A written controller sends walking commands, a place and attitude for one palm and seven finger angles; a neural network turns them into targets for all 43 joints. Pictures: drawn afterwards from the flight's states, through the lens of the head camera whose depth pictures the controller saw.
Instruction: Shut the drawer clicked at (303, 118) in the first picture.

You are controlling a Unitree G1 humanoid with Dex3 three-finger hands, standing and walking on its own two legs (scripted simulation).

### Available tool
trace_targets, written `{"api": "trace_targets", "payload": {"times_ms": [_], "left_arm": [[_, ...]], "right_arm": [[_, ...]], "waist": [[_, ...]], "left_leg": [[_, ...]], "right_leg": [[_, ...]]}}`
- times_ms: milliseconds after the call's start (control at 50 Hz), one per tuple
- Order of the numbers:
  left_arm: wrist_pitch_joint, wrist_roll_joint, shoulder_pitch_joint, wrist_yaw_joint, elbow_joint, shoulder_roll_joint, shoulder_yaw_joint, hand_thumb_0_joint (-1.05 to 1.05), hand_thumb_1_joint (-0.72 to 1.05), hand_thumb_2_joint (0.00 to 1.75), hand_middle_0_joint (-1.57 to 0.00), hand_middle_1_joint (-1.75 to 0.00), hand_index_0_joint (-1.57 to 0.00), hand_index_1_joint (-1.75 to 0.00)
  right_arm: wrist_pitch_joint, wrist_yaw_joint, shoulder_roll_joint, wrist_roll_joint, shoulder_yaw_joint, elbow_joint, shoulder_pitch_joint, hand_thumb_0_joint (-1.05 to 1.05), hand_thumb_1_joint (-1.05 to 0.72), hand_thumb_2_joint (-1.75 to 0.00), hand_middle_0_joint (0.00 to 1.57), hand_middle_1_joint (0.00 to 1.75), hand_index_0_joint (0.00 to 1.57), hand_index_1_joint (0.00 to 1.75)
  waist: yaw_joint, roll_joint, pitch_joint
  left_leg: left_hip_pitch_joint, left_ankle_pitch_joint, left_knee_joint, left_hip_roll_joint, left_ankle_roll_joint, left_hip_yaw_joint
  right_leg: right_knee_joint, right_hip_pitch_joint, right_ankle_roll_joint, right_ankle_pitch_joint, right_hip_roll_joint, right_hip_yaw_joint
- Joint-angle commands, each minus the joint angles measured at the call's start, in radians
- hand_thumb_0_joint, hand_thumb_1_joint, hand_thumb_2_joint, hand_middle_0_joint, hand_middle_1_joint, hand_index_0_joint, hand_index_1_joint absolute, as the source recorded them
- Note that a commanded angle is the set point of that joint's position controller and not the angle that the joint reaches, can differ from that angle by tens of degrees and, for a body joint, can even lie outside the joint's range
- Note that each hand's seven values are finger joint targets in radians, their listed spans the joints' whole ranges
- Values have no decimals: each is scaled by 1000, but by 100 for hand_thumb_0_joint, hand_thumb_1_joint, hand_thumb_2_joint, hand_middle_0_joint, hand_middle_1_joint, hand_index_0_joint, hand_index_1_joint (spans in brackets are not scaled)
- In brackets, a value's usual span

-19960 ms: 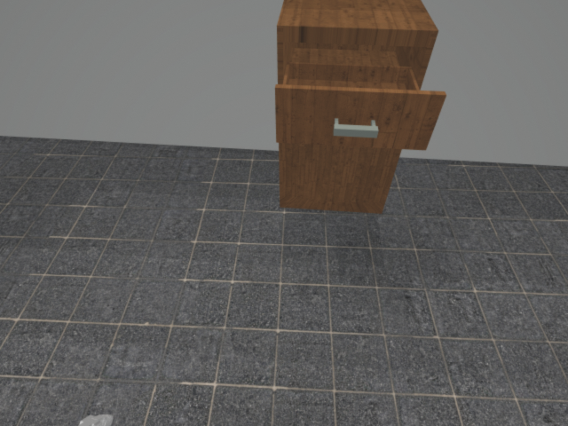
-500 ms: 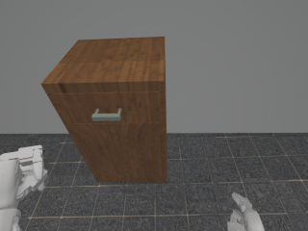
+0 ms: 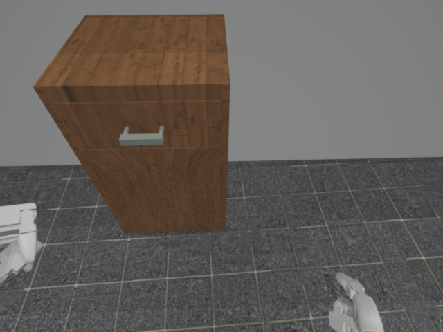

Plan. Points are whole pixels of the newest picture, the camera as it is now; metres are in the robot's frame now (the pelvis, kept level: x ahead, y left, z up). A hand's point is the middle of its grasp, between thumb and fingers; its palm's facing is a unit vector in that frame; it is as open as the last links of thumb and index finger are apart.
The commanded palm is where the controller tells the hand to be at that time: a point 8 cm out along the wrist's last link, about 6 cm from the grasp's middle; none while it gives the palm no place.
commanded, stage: step back with the hand held close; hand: left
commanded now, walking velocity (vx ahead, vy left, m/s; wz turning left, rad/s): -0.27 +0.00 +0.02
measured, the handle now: (143, 134) +0.63 +0.27 -0.07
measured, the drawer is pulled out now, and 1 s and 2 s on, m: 0.00 0.00 0.00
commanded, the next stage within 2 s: stop stepping back and stand still in 1.00 s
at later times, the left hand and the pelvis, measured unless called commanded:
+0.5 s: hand out of the picture +0.13 +0.25 +0.17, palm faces +0.40 -0.76 -0.52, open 3.3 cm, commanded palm +0.06 +0.29 +0.18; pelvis -0.06 +0.00 -0.02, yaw +3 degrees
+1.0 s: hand out of the picture +0.07 +0.25 +0.18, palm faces +0.36 -0.84 -0.40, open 3.3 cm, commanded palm +0.01 +0.29 +0.18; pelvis -0.13 +0.01 +0.00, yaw -1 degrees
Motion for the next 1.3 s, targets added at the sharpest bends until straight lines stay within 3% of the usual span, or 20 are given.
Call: {"api": "trace_targets", "payload": {"times_ms": [0, 100, 260, 420, 480, 540, 580, 620, 680, 720, 740, 800, 940, 1020, 1080, 1100, 1120, 1160, 1220, 1280], "left_arm": [[-62, -4, 18, 28, -186, 130, 110, 0, 90, 90, -140, -160, -140, -160], [-78, 11, -13, 35, -214, 126, 112, 0, 90, 90, -140, -160, -140, -160], [-95, 17, -40, 47, -237, 122, 103, 0, 90, 90, -140, -160, -140, -160], [-126, 42, -15, 37, -236, 157, 180, 0, 90, 90, -140, -160, -140, -160], [-137, 34, -29, 29, -263, 149, 166, 0, 90, 90, -140, -160, -140, -160], [-136, 16, -44, 35, -268, 157, 149, 0, 90, 90, -140, -160, -140, -160], [-133, 7, -44, 51, -242, 166, 145, 0, 90, 90, -140, -160, -140, -160], [-130, 6, -32, 62, -223, 171, 155, 0, 90, 90, -140, -160, -140, -160], [-141, 12, -20, 57, -252, 176, 153, 0, 90, 90, -140, -160, -140, -160], [-160, 39, -11, 44, -284, 181, 182, 0, 90, 90, -140, -160, -140, -160], [-154, 41, -12, 40, -283, 182, 198, 0, 90, 90, -140, -160, -140, -160], [-145, 15, -33, 42, -310, 147, 152, 0, 90, 90, -140, -160, -140, -160], [-143, -7, -56, 21, -293, 118, 74, 0, 90, 90, -140, -160, -140, -160], [-153, -25, -1, -10, -317, 205, 154, 0, 90, 90, -140, -160, -140, -160], [-168, -51, -5, -11, -322, 263, 210, 0, 90, 90, -140, -160, -140, -160], [-141, -55, 56, -15, -259, 204, 161, 0, 90, 90, -140, -160, -140, -160], [-112, -55, 90, -6, -240, 217, 197, 0, 90, 90, -140, -160, -140, -160], [-68, -34, 90, 15, -203, 183, 178, 0, 90, 90, -140, -160, -140, -160], [-58, -20, -17, 37, -183, 174, 137, 0, 90, 90, -140, -160, -140, -160], [-72, -6, 3, 39, -148, 164, 120, 0, 90, 90, -140, -160, -140, -160]], "right_arm": [[-70, -10, -123, 0, -44, -159, -86, 0, -90, -90, 20, 30, 20, 30], [-95, -12, -129, -3, -40, -166, -74, 0, -90, -90, 20, 30, 20, 30], [-121, -15, -131, -12, -38, -150, -60, 0, -90, -90, 20, 30, 20, 30], [-140, -14, -132, -16, -51, -153, -80, 0, -90, -90, 20, 30, 20, 30], [-140, -6, -130, -13, -56, -141, -59, 0, -90, -90, 20, 30, 20, 30], [-126, 5, -108, -18, -60, -117, -45, 0, -90, -90, 20, 30, 20, 30], [-105, 12, -89, -16, -65, -93, -47, 0, -90, -90, 20, 30, 20, 30], [-87, 11, -85, -16, -67, -85, -52, 0, -90, -90, 20, 30, 20, 30], [-77, -1, -111, -12, -62, -100, -79, 0, -90, -90, 20, 30, 20, 30], [-113, -7, -131, -17, -63, -126, -104, 0, -90, -90, 20, 30, 20, 30], [-127, -9, -124, -25, -67, -119, -84, 0, -90, -90, 20, 30, 20, 30], [-164, 9, -109, -36, -72, -84, -60, 0, -90, -90, 20, 30, 20, 30], [-187, 20, -90, -65, -41, 4, -26, 0, -90, -90, 20, 30, 20, 30], [-144, 31, -90, -68, -43, -26, -35, 0, -90, -90, 20, 30, 20, 30], [-108, 23, -70, -40, -25, -71, -83, 0, -90, -90, 20, 30, 20, 30], [-108, 18, -76, -12, -42, -84, -76, 0, -90, -90, 20, 30, 20, 30], [-100, 19, -88, -10, -45, -94, -90, 0, -90, -90, 20, 30, 20, 30], [-72, 6, -46, 0, -13, -94, -99, 0, -90, -90, 20, 30, 20, 30], [-99, -19, -96, 12, -20, -92, -99, 0, -90, -90, 20, 30, 20, 30], [-131, -26, -121, 8, -29, -84, -49, 0, -90, -90, 20, 30, 20, 30]], "waist": [[5, 34, -120], [-2, 32, -84], [-11, 27, -65], [5, 120, -120], [-8, 19, -126], [-20, -125, -128], [-27, -185, -151], [-31, -164, -158], [-28, 14, -91], [-11, 304, -136], [-13, 282, -138], [0, 92, -152], [2, 252, -244], [21, 205, -316], [7, -51, -231], [6, -219, -189], [14, -249, -179], [-12, -141, -122], [-20, -117, -49], [-3, -6, -116]], "left_leg": [[-185, -61, -155, 136, 27, -148], [-321, -318, -165, 134, 42, -176], [-277, -368, -120, 120, 30, -187], [-549, -449, -225, 213, 89, -274], [-475, -402, -90, 141, 63, -201], [-251, -255, 137, 36, -9, -123], [-78, -153, 286, -1, -40, -76], [-33, -129, 257, 2, -37, -79], [-130, -145, -76, 98, 16, -192], [-464, -523, -387, 335, 114, -443], [-511, -552, -429, 389, 142, -472], [-176, -222, -278, 334, 129, -344], [220, 90, -303, 268, 26, -231], [270, 306, -191, 213, -30, -110], [228, -17, 87, 98, -76, 10], [193, -79, 274, 10, -88, 10], [103, -81, 383, 9, -81, -12], [-85, -73, 290, 48, -53, -46], [32, 69, -9, 54, -22, -29], [143, 353, -51, 111, 25, -114]], "right_leg": [[31, 183, 6, 146, -35, 77], [32, 188, 4, 1, -31, 106], [-39, 58, -7, -185, -35, 129], [245, 336, 19, 113, 59, 113], [145, 225, -9, 97, -3, 213], [-92, -33, -90, -26, -164, 379], [-188, -176, -132, -45, -250, 382], [-178, -191, -125, 5, -238, 309], [-32, -129, -25, -51, -46, 147], [409, 180, 27, -88, 111, 51], [601, 187, 28, -136, 119, 84], [598, -80, 17, -252, 77, 90], [75, -72, -8, -329, 77, 0], [-207, 48, -21, -95, 64, -21], [-282, -153, -81, 50, -171, 112], [-295, -260, -116, -92, -236, 153], [-260, -249, -149, -24, -274, 200], [-141, -55, -127, 253, -250, 146], [-100, -34, -37, 198, -170, 77], [-19, 30, 18, 288, -71, 57]]}}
